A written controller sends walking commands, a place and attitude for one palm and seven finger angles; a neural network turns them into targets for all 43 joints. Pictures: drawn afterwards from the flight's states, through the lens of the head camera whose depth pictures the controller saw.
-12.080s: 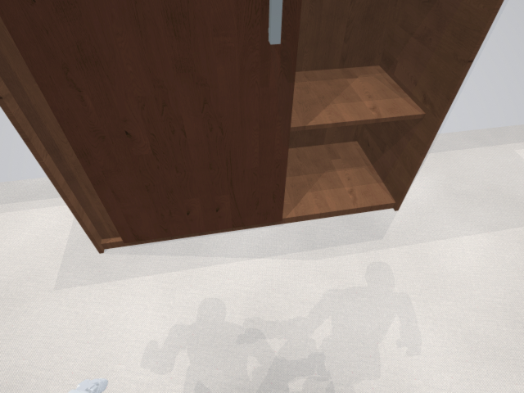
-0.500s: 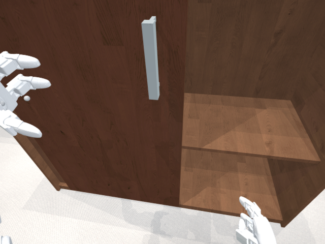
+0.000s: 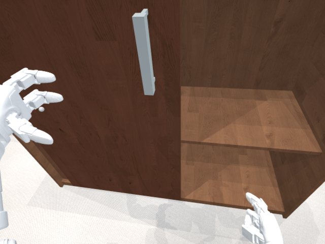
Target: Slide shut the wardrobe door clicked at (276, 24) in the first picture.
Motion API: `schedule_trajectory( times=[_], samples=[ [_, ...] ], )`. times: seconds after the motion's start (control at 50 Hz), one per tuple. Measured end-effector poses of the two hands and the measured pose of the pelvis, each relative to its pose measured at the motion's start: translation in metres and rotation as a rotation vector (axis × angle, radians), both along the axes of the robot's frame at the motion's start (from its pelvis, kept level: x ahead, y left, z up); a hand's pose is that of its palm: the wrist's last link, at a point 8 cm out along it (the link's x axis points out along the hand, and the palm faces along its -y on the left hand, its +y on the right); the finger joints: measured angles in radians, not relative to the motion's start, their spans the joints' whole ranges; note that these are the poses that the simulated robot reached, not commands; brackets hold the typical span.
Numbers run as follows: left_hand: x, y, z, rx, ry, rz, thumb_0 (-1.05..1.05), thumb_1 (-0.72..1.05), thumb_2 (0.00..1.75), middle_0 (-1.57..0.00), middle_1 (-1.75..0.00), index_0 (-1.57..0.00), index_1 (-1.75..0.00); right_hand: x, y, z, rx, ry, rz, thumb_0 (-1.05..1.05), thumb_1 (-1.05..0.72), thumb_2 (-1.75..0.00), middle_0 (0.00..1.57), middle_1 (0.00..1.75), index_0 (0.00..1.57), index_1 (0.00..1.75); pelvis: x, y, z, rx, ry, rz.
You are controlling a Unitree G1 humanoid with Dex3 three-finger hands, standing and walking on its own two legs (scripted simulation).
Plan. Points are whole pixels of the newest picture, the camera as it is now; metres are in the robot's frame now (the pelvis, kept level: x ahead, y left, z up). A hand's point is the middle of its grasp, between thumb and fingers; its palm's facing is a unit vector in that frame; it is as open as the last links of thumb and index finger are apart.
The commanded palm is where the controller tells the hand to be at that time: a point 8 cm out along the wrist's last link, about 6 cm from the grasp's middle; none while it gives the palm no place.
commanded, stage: move the hooked fingers beside the handle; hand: left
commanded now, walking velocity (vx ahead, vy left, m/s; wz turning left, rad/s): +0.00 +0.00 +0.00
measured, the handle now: (147, 54) +0.52 +0.10 +0.24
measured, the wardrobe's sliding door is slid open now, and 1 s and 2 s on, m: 0.60 0.60 0.60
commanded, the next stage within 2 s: none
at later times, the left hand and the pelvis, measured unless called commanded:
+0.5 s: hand (72, 84) +0.34 +0.22 +0.26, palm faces -0.04 -1.00 -0.08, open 13.9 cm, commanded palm +0.31 +0.28 +0.25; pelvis +0.01 +0.00 +0.00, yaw -1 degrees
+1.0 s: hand (92, 80) +0.39 +0.21 +0.24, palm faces -0.02 -1.00 -0.06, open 14.0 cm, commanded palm +0.37 +0.25 +0.24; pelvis +0.01 +0.01 +0.00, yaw -1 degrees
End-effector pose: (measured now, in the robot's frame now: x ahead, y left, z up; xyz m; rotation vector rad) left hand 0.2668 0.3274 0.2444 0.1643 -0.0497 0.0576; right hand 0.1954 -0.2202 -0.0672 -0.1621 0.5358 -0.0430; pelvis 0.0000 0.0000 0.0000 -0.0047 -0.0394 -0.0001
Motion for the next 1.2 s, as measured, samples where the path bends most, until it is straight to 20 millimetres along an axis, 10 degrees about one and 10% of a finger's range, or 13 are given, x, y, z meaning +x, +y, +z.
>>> schedule_trajectory(
  times=[0.18,0.28,0.46,0.64,1.2],
  samples=[
    [-0.004,-0.001,0.019,-0.043,-0.155,-0.026,-0.01,-0.5,0.3,-0.31,-1.2,-0.31,-1.2,0.001,0.003,0.004,0.005,-0.02,-0.001,0.01,-0.9,-0.9,0.2,0.3,0.2,0.3,0.007,-0.003,0.0,-0.001,-0.007,-0.005],
    [0.015,0.006,0.001,-0.056,-0.019,0.039,-0.01,-0.51,0.3,-0.3,-1.2,-0.31,-1.2,0.0,0.0,-0.002,-0.005,0.01,0.007,0.01,-0.9,-0.9,0.2,0.3,0.2,0.3,0.001,-0.002,-0.001,-0.001,0.001,0.01],
    [0.05,-0.051,0.012,-0.055,-0.133,-0.144,-0.01,-0.5,0.3,-0.3,-1.2,-0.31,-1.2,-0.003,0.001,-0.002,-0.002,0.012,-0.027,0.01,-0.9,-0.9,0.2,0.3,0.2,0.3,0.009,0.001,0.0,0.002,0.012,-0.007],
    [0.071,-0.028,-0.004,-0.069,0.026,-0.002,-0.01,-0.5,0.3,-0.3,-1.2,-0.31,-1.2,-0.008,-0.007,-0.008,0.017,0.064,-0.066,0.01,-0.9,-0.9,0.2,0.3,0.2,0.3,0.012,0.002,0.0,0.005,0.032,-0.022],
    [0.133,-0.072,-0.004,-0.122,-0.001,-0.044,-0.01,-0.5,0.3,-0.3,-1.2,-0.31,-1.2,-0.034,-0.009,-0.018,-0.021,0.161,-0.114,0.01,-0.9,-0.9,0.2,0.3,0.2,0.3,0.011,0.005,0.001,0.003,0.041,-0.025]
  ],
)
